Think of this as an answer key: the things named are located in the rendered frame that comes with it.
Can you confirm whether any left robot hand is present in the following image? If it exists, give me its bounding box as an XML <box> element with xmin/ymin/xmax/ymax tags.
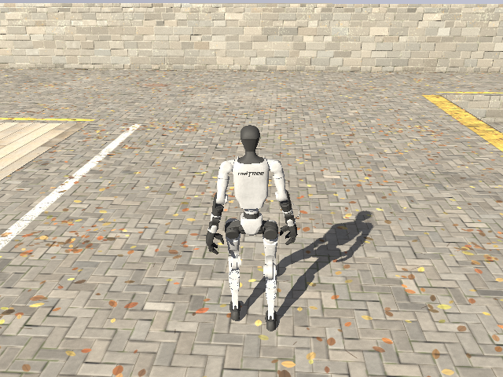
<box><xmin>206</xmin><ymin>231</ymin><xmax>224</xmax><ymax>254</ymax></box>

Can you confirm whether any robot left shin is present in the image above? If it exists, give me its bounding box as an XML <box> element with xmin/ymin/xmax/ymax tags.
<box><xmin>228</xmin><ymin>256</ymin><xmax>240</xmax><ymax>309</ymax></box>

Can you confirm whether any robot right upper arm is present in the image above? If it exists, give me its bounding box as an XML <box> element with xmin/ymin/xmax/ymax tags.
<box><xmin>267</xmin><ymin>159</ymin><xmax>288</xmax><ymax>202</ymax></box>

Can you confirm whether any right robot hand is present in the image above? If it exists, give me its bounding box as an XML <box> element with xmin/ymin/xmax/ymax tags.
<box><xmin>280</xmin><ymin>224</ymin><xmax>298</xmax><ymax>245</ymax></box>

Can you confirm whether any robot left forearm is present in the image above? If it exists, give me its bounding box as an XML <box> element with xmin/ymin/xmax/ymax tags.
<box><xmin>207</xmin><ymin>193</ymin><xmax>224</xmax><ymax>233</ymax></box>

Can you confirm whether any robot left upper arm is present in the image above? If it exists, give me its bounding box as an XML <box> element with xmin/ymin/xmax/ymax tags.
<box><xmin>216</xmin><ymin>159</ymin><xmax>234</xmax><ymax>205</ymax></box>

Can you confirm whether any robot head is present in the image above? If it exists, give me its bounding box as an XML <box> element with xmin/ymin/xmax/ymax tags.
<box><xmin>237</xmin><ymin>125</ymin><xmax>264</xmax><ymax>164</ymax></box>

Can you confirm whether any robot right forearm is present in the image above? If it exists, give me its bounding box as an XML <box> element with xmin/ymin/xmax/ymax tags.
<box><xmin>280</xmin><ymin>190</ymin><xmax>296</xmax><ymax>227</ymax></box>

